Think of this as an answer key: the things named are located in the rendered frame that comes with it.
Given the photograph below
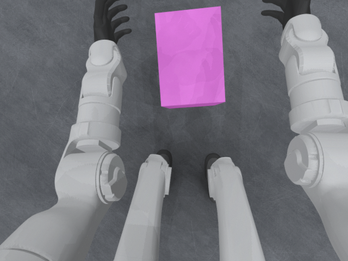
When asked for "left robot thigh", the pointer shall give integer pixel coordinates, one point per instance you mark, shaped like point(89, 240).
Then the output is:
point(141, 233)

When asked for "left robot upper arm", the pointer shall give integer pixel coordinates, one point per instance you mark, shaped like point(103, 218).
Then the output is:
point(86, 184)

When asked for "right robot upper arm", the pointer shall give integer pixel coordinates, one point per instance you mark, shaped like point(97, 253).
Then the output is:
point(318, 162)

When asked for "right robot hand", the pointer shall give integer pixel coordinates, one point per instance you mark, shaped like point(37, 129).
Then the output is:
point(291, 8)

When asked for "left robot forearm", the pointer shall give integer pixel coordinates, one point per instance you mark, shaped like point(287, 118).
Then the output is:
point(99, 109)

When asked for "right robot forearm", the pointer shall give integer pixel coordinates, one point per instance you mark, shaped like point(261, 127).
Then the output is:
point(313, 83)

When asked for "carton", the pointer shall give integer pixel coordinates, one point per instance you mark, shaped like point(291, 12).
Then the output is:
point(190, 57)

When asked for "left robot hand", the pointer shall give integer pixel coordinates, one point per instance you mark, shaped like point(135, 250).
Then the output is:
point(103, 26)

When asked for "left robot shin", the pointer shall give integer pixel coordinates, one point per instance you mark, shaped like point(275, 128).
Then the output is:
point(153, 157)

